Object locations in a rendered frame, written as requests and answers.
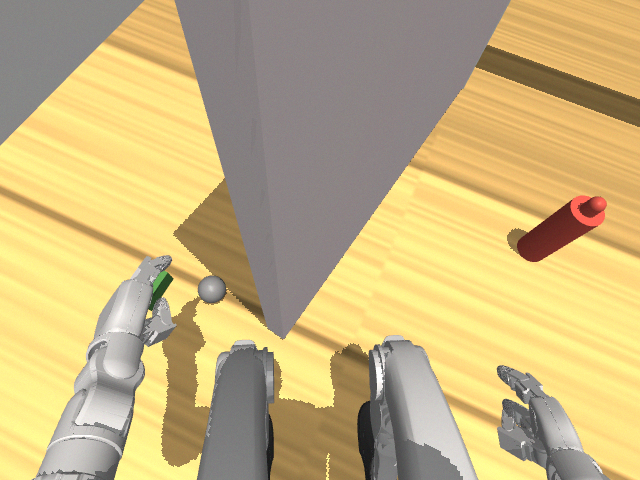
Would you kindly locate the right robot arm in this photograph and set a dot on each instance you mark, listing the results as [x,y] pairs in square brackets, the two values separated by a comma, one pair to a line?
[571,464]

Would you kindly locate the left robot arm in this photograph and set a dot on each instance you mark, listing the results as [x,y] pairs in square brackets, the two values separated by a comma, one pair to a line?
[90,437]

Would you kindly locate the right robot foot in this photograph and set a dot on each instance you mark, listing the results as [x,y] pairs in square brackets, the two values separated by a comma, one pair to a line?
[366,439]

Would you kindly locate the left robot hand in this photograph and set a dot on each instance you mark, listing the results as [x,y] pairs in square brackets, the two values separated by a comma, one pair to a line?
[127,308]

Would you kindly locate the right robot hand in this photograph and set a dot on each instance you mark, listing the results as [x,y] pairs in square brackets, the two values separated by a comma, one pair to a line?
[545,426]

